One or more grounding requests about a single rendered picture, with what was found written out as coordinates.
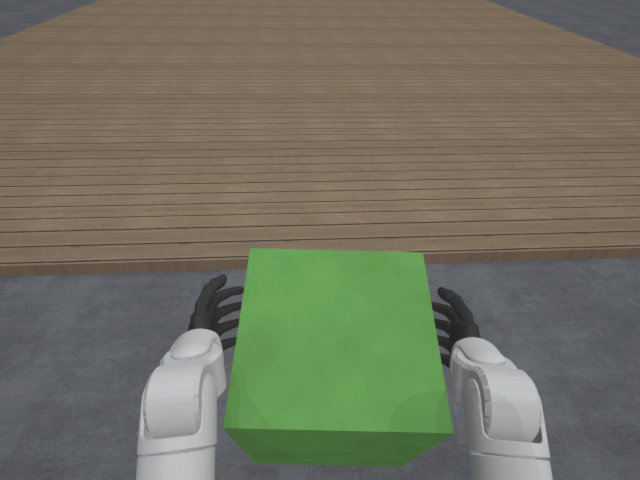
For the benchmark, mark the robot right hand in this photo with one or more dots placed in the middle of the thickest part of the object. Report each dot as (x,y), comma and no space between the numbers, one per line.
(462,324)

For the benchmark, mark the carton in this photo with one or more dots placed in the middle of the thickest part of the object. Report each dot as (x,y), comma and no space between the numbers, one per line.
(337,360)

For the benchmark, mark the robot left hand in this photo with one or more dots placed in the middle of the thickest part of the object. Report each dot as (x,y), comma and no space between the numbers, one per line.
(207,315)

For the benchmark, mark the robot left forearm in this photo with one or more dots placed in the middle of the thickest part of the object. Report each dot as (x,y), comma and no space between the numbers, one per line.
(178,413)

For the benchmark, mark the robot right forearm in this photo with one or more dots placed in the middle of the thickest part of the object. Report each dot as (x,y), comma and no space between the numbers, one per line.
(503,412)

